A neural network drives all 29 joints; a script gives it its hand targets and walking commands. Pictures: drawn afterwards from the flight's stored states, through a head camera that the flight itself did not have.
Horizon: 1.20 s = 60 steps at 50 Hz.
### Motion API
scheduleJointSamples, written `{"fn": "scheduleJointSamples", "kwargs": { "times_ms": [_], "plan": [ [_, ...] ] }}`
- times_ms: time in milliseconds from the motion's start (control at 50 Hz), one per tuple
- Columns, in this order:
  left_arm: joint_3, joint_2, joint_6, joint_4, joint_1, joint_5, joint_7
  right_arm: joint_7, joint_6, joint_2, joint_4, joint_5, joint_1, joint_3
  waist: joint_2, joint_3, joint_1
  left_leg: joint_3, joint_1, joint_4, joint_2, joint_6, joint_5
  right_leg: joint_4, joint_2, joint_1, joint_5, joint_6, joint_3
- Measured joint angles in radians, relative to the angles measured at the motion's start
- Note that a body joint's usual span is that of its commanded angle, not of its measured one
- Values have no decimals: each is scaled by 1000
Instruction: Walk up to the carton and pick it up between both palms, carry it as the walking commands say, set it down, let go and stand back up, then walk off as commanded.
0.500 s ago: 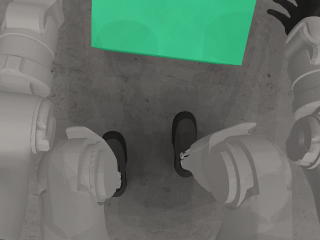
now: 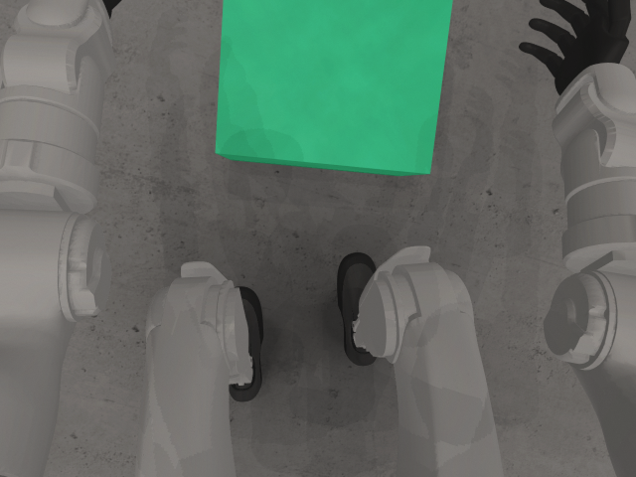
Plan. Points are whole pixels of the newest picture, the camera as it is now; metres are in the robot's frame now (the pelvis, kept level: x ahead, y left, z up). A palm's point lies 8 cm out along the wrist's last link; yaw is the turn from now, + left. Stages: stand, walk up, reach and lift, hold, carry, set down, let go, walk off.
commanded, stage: set down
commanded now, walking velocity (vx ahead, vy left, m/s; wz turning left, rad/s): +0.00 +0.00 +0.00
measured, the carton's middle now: (327, 84) +0.55 -0.06 -0.34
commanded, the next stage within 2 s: let go in 0.96 s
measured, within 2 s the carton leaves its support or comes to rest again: neither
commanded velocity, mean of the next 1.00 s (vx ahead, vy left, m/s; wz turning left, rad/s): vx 0.00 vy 0.00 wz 0.00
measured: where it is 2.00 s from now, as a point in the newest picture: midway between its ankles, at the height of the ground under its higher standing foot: (302, 344)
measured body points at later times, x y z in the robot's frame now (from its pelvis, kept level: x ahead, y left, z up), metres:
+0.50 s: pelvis +0.03 +0.00 +0.13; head +0.36 +0.00 +0.43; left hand +0.61 +0.19 +0.02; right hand +0.52 -0.30 +0.02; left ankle +0.08 +0.11 -0.38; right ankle +0.13 -0.11 -0.38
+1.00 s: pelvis +0.06 +0.00 +0.25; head +0.36 +0.01 +0.58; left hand +0.60 +0.19 +0.14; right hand +0.52 -0.28 +0.15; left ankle +0.08 +0.11 -0.38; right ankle +0.13 -0.11 -0.38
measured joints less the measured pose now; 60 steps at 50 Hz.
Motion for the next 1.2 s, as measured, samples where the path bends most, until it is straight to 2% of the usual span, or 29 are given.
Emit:
{"fn": "scheduleJointSamples", "kwargs": {
  "times_ms": [100,240,380,480,580,660,740,880,1000,1080,1200],
  "plan": [
    [23,-7,19,-13,23,38,-8,12,21,15,-18,-17,7,-25,-2,-58,-3,0,24,-79,-2,-1,19,-76,7,26,14,5,7],
    [46,-5,54,-56,47,42,-30,23,55,22,-52,-25,42,-38,8,-120,-8,1,78,-202,-12,-2,45,-189,8,83,27,10,19],
    [92,-13,73,-79,81,66,-59,41,83,24,-141,-26,127,-43,19,-178,-2,-4,163,-345,-14,-6,68,-325,17,170,42,14,26],
    [109,-8,66,-112,138,64,-78,56,89,34,-168,-28,165,-43,22,-209,-10,-6,246,-463,-16,-8,92,-436,23,251,60,15,34],
    [131,-24,56,-124,184,73,-95,65,92,36,-201,-35,207,-42,23,-232,-4,-15,344,-576,-17,-10,116,-549,28,354,80,16,35],
    [118,-27,43,-100,202,85,-105,70,81,60,-169,-63,218,-55,22,-246,-7,-24,420,-678,-20,-12,148,-652,28,435,106,17,33],
    [127,-54,28,-124,238,101,-97,75,61,81,-177,-85,250,-57,20,-255,-6,-29,503,-783,-22,-13,181,-756,28,521,135,18,35],
    [152,-88,-4,-73,268,141,-82,89,16,98,-105,-112,269,-78,17,-285,-13,-43,616,-944,-25,-16,240,-917,25,641,187,18,32],
    [172,-101,-21,-30,261,172,-70,95,-7,113,-74,-155,268,-91,18,-283,-12,-44,664,-1010,-25,-17,266,-983,24,690,212,18,33],
    [176,-131,-38,-77,326,193,-45,106,-27,121,-88,-170,319,-71,14,-272,-7,-44,698,-1051,-28,-18,281,-1016,21,721,222,15,36],
    [145,-209,-42,-297,613,214,25,156,-45,102,-236,-170,552,18,7,-237,12,-51,846,-1140,-31,-23,296,-1091,20,864,227,9,36]
  ]
}}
